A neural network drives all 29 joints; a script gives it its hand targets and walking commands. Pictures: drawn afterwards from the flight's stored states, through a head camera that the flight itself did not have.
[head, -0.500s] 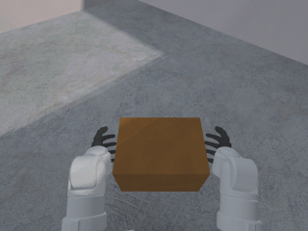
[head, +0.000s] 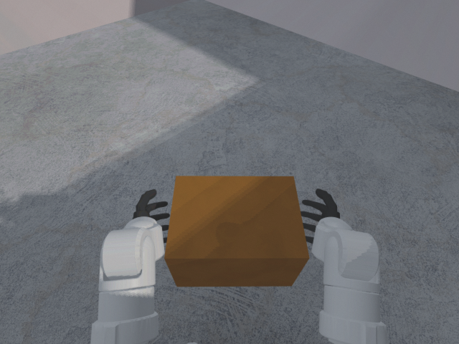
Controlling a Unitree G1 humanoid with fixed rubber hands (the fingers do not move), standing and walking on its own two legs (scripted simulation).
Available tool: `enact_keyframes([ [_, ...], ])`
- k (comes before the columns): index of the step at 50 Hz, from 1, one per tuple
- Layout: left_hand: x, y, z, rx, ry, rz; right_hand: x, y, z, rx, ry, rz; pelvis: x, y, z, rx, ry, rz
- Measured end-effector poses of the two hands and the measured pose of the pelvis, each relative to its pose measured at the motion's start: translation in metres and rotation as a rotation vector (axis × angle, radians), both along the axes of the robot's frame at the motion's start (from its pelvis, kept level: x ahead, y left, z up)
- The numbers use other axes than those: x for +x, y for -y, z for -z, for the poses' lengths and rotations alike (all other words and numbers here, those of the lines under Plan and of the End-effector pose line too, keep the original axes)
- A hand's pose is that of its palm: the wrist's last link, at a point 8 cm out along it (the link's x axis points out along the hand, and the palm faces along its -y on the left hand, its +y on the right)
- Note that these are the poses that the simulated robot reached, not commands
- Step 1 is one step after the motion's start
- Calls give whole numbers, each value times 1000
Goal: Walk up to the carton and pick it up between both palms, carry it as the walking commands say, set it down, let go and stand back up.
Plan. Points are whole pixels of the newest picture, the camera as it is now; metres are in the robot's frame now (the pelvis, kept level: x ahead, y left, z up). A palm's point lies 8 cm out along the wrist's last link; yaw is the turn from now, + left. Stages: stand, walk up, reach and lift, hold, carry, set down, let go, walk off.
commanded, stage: carry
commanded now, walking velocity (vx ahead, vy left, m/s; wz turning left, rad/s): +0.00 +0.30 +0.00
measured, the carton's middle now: (234, 232) +0.33 +0.00 +0.00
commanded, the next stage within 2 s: none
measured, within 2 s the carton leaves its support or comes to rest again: neither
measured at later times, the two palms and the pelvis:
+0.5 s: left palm (3, 248) +0.25 +0.36 +0.07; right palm (196, 241) +0.26 +0.06 +0.08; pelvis -0.03 +0.21 +0.01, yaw -2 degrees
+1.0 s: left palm out of the picture +0.23 +0.56 +0.06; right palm (58, 262) +0.23 +0.26 +0.09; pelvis -0.05 +0.41 +0.01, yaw -2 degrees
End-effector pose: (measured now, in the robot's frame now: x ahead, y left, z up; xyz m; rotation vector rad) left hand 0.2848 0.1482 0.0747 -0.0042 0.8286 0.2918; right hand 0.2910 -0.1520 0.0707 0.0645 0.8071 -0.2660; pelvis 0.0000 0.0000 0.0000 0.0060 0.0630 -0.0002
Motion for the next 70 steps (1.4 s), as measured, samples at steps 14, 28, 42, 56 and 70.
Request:
enact_keyframes([
  [14, 8, -118, -1, -51, 56, 101, -19, -119, -20, -70, 54, 84, -11, -134, -4, 22, -16, 0],
  [28, -31, -228, -6, 5, 33, -6, -29, -228, -5, -3, 31, -10, -31, -225, -1, -1, -10, 24],
  [42, -26, -316, -10, -19, 26, 127, -61, -318, -19, -26, 23, 125, -47, -347, -13, 42, -10, 17],
  [56, -70, -453, 1, -10, 11, -21, -62, -453, -5, -16, 4, -20, -68, -445, -5, 5, -5, 30],
  [70, -66, -536, -10, -22, 18, 112, -99, -537, -19, -28, 11, 116, -86, -564, -16, 46, -12, 12],
])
